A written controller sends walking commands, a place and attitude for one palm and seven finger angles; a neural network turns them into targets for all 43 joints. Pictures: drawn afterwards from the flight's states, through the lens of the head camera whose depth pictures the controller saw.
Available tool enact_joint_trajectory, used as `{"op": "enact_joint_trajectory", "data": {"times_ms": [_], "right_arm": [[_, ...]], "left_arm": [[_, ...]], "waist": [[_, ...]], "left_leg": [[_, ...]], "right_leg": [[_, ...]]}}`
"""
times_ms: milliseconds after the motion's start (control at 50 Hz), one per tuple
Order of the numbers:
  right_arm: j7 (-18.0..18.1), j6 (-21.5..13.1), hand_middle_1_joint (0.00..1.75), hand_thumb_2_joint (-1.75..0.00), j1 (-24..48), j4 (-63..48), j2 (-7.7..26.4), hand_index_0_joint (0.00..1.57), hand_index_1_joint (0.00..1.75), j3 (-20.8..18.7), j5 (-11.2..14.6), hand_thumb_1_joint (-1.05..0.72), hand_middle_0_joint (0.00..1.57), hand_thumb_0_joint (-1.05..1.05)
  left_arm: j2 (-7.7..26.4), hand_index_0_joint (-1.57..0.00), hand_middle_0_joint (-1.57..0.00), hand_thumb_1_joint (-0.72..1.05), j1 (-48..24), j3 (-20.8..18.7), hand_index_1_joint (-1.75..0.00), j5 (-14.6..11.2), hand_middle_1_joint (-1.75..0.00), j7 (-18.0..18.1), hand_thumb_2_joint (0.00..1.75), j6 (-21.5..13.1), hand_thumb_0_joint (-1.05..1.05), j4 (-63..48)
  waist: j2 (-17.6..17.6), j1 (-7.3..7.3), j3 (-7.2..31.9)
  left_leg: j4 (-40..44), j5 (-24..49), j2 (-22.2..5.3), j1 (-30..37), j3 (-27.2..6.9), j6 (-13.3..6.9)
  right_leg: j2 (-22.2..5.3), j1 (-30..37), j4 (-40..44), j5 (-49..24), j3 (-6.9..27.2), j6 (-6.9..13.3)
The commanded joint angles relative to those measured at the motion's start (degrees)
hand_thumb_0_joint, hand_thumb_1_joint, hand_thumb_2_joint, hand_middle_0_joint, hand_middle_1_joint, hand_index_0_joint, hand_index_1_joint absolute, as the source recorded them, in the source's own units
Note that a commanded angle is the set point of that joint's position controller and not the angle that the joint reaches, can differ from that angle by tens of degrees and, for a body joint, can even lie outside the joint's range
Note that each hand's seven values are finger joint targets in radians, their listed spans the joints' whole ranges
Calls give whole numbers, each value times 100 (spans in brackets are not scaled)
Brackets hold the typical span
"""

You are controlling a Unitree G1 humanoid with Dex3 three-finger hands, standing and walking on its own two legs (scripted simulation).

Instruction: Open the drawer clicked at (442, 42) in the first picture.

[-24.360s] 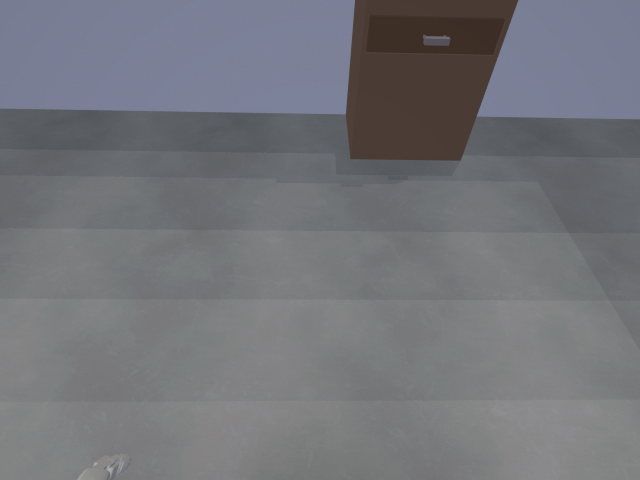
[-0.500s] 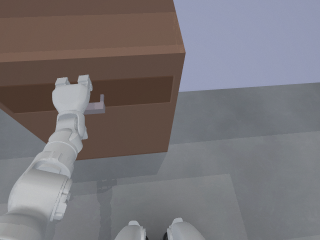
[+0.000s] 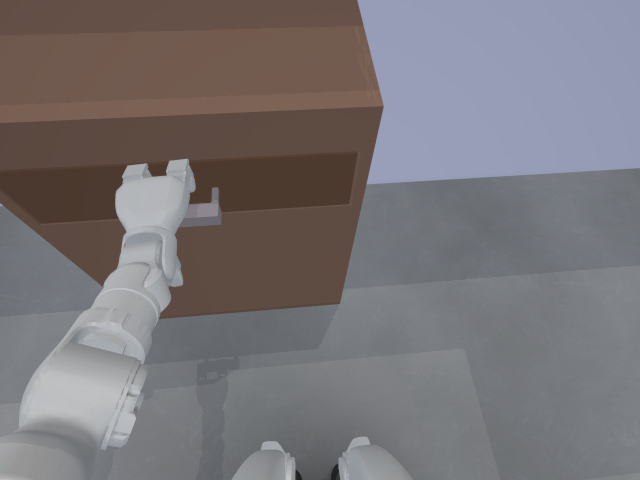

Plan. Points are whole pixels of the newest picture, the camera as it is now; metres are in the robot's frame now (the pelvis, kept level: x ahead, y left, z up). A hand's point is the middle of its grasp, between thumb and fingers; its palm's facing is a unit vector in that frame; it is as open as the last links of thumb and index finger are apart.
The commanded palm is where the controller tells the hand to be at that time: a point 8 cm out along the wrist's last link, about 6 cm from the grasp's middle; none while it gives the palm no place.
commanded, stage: re-aim the fingers above the handle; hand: left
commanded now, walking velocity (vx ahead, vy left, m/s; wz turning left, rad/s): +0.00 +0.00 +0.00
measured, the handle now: (188, 204) +0.53 +0.19 -0.08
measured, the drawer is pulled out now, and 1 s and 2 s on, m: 0.00 0.00 0.00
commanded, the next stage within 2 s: lower the fingers behind the handle in 1.20 s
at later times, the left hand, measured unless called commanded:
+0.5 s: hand (163, 220) +0.47 +0.20 -0.02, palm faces -0.14 +0.00 -0.99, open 13.7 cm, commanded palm +0.47 +0.18 +0.03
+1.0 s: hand (167, 211) +0.48 +0.20 -0.01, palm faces -0.13 +0.01 -0.99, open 13.6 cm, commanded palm +0.46 +0.18 +0.03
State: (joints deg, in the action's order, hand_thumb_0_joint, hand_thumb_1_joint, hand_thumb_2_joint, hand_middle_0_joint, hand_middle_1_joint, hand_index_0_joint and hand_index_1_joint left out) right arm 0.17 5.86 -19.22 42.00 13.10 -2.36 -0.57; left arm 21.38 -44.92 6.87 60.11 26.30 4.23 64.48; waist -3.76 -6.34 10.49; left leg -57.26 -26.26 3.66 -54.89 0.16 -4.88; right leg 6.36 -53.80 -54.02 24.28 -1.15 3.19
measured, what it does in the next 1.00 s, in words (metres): stands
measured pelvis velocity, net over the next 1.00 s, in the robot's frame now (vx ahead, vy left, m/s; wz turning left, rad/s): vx -0.01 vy -0.01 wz -0.01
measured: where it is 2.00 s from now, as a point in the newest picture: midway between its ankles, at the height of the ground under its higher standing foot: outside the picture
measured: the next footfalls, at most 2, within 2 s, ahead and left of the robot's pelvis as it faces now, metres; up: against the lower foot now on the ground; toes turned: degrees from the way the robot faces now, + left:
none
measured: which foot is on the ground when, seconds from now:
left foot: down 0.00-1.00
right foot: down 0.00-1.00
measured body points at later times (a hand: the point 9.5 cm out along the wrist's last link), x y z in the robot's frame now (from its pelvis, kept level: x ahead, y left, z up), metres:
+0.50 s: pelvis +0.00 +0.00 +0.00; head +0.12 +0.00 +0.44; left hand +0.47 +0.20 +0.03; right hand +0.01 -0.26 -0.13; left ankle +0.00 +0.06 -0.67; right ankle +0.00 -0.09 -0.67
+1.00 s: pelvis -0.01 -0.01 +0.00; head +0.11 -0.02 +0.44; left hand +0.48 +0.19 +0.04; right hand +0.02 -0.26 -0.13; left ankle +0.00 +0.06 -0.67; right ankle +0.00 -0.09 -0.67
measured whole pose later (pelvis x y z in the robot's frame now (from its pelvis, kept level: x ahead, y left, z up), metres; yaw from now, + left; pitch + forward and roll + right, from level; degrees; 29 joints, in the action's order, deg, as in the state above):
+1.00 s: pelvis -0.01 -0.01 +0.00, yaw +0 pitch +24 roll -1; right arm 2.0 6.1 -17.0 39.5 12.5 0.9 0.3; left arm 24.5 -49.9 4.3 59.7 24.2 8.0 70.0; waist -3.7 -8.6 9.3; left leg -54.9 -24.5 2.9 -54.1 0.8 -4.0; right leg 6.9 -53.7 -52.6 22.5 -0.5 4.1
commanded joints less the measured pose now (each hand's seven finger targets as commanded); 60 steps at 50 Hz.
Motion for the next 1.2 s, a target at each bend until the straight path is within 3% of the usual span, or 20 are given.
{"op": "enact_joint_trajectory", "data": {"times_ms": [0, 80, 120, 140, 260, 340, 380, 420, 440, 500, 560, 620, 700, 780, 860, 940, 1020, 1100, 1160, 1180], "right_arm": [[164, -173, 30, -90, -792, -223, 979, 20, 30, -346, -36, -90, 20, 0], [132, -176, 30, -90, -754, -219, 947, 20, 30, -300, -116, -90, 20, 0], [96, -97, 30, -90, -667, -233, 1013, 20, 30, -236, -182, -90, 20, 0], [89, -38, 30, -90, -614, -297, 1033, 20, 30, -172, -192, -90, 20, 0], [97, 153, 30, -90, -451, -493, 1029, 20, 30, -85, -101, -90, 20, 0], [200, 15, 30, -90, -560, -596, 1039, 20, 30, -145, 0, -90, 20, 0], [242, -83, 30, -90, -649, -588, 988, 20, 30, -216, 19, -90, 20, 0], [235, -207, 30, -90, -726, -483, 910, 20, 30, -275, 12, -90, 20, 0], [242, -250, 30, -90, -756, -376, 919, 20, 30, -304, -4, -90, 20, 0], [251, -261, 30, -90, -817, -229, 960, 20, 30, -286, -34, -90, 20, 0], [188, -239, 30, -90, -851, -203, 956, 20, 30, -282, -86, -90, 20, 0], [134, -148, 30, -90, -719, -262, 999, 20, 30, -203, -181, -90, 20, 0], [67, 14, 30, -90, -568, -426, 1022, 20, 30, -153, -205, -90, 20, 0], [118, 129, 30, -90, -465, -453, 1024, 20, 30, -94, -100, -90, 20, 0], [230, 129, 30, -90, -437, -501, 1023, 20, 30, -39, 22, -90, 20, 0], [317, -65, 30, -90, -644, -519, 1002, 20, 30, -73, 85, -90, 20, 0], [310, -276, 30, -90, -725, -479, 894, 20, 30, -150, 43, -90, 20, 0], [238, -308, 30, -90, -797, -408, 904, 20, 30, -220, -38, -90, 20, 0], [191, -279, 30, -90, -833, -380, 965, 20, 30, -267, -115, -90, 20, 0], [169, -259, 30, -90, -775, -418, 956, 20, 30, -273, -159, -90, 20, 0]], "left_arm": [[473, -30, -30, -50, -3034, 194, -120, 133, -120, 50, 30, -484, 0, -1343], [680, -30, -30, -50, -3071, -92, -120, 394, -120, 399, 30, -571, 0, -978], [1338, -30, -30, -50, -2787, -707, -120, 419, -120, 636, 30, -338, 0, -639], [1725, -30, -30, -50, -2638, -964, -120, 439, -120, 746, 30, -166, 0, -490], [1973, -30, -30, -50, -2557, -903, -120, 416, -120, 870, 30, 697, 0, -191], [1810, -30, -30, -50, -2949, -691, -120, 114, -120, 330, 30, 474, 0, -817], [1214, -30, -30, -50, -2856, -256, -120, 54, -120, -16, 30, 96, 0, -1149], [183, -30, -30, -50, -2925, 529, -120, -15, -120, -315, 30, -308, 0, -1363], [-5, -30, -30, -50, -2847, 640, -120, -15, -120, -392, 30, -498, 0, -1345], [482, -30, -30, -50, -2822, 264, -120, 48, -120, -371, 30, -836, 0, -1212], [1042, -30, -30, -50, -2865, -312, -120, 279, -120, 62, 30, -958, 0, -1123], [1776, -30, -30, -50, -2819, -969, -120, 442, -120, 652, 30, -649, 0, -880], [2160, -30, -30, -50, -2734, -1179, -120, 581, -120, 1136, 30, 106, 0, -766], [2377, -30, -30, -50, -2917, -1087, -120, 448, -120, 1039, 30, 723, 0, -584], [2315, -30, -30, -50, -2729, -917, -120, 30, -120, 442, 30, 840, 0, -356], [1441, -30, -30, -50, -2553, -262, -120, -31, -120, -248, 30, 258, 0, -310], [580, -30, -30, -50, -2477, 339, -120, 8, -120, -680, 30, -616, 0, -663], [891, -30, -30, -50, -2516, -23, -120, 185, -120, -454, 30, -1160, 0, -1106], [1892, -30, -30, -50, -2735, -948, -120, 394, -120, 184, 30, -1254, 0, -1596], [1881, -30, -30, -50, -2821, -990, -120, 428, -120, 422, 30, -1200, 0, -1744]], "waist": [[-171, -510, 2267], [-477, -414, 2220], [-560, -160, 2271], [-444, -60, 2399], [304, -79, 2570], [149, -225, 3146], [18, -344, 3199], [-95, -591, 2790], [-9, -625, 2494], [-43, -564, 2004], [-500, -317, 2144], [-450, -111, 2335], [-142, -1, 2951], [123, -75, 3046], [372, -181, 2936], [522, -441, 2277], [237, -581, 1911], [-281, -416, 2125], [-684, -72, 2929], [-798, -57, 3166]], "left_leg": [[503, 2130, -361, 2511, -579, 289], [350, 2237, -362, 2359, -685, 422], [306, 2425, -322, 2062, -588, 448], [277, 2442, -292, 1834, -493, 415], [450, 2004, -179, 1085, -214, 232], [544, 1985, -229, 1619, -221, 167], [518, 2191, -280, 2146, -275, 181], [485, 2238, -344, 2525, -415, 206], [455, 2172, -386, 2570, -492, 212], [397, 1778, -361, 2122, -565, 226], [271, 1889, -314, 1946, -580, 308], [159, 2084, -251, 1422, -477, 324], [138, 2396, -192, 1166, -260, 285], [393, 2056, -141, 1053, -132, 212], [619, 1649, -131, 991, -73, 128], [622, 1392, -185, 1082, -109, 79], [402, 1270, -200, 1114, -215, 86], [127, 1550, -237, 1322, -337, 147], [-11, 2191, -253, 1606, -420, 259], [-60, 2407, -230, 1670, -395, 281]], "right_leg": [[-165, 253, 639, -1317, 114, -71], [-158, -236, 372, -1109, 27, -2], [-148, -58, 243, -1214, 23, 42], [-146, 211, 183, -1332, 57, 25], [-190, 1468, 428, -1860, 244, -122], [-239, 1799, 591, -2051, 336, -178], [-219, 1536, 658, -2079, 302, -167], [-202, 878, 719, -1792, 219, -145], [-194, 519, 725, -1575, 176, -150], [-189, 144, 619, -1172, 181, -83], [-170, -97, 358, -1089, 136, 15], [-163, 184, 154, -1271, 144, 37], [-167, 1083, 105, -2008, 217, -46], [-221, 1819, 416, -2134, 320, -171], [-281, 2370, 754, -2119, 468, -267], [-294, 1924, 915, -1880, 465, -261], [-289, 1178, 800, -1570, 471, -174], [-218, 412, 424, -1364, 366, -67], [-170, 376, 57, -1623, 291, 7], [-162, 438, 18, -1770, 285, -2]]}}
